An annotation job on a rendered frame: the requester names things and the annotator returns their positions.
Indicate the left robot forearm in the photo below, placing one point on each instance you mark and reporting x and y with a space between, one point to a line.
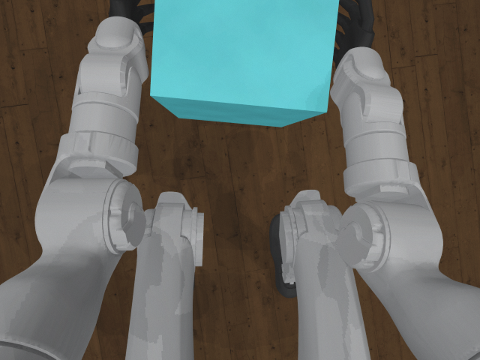
100 142

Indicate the robot left thigh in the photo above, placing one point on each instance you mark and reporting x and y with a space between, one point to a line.
161 320

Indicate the right robot forearm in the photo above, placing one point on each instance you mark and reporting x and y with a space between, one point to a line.
374 135

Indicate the carton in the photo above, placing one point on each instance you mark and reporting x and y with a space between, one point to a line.
253 62

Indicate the robot left hand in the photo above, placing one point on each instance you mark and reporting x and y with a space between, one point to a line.
130 10

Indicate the robot left upper arm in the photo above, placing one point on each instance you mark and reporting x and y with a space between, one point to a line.
84 225

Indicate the robot right shin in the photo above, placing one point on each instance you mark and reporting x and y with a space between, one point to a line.
305 195

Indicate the robot right upper arm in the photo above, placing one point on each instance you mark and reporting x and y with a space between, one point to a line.
396 248

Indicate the robot right hand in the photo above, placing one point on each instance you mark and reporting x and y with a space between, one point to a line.
358 28

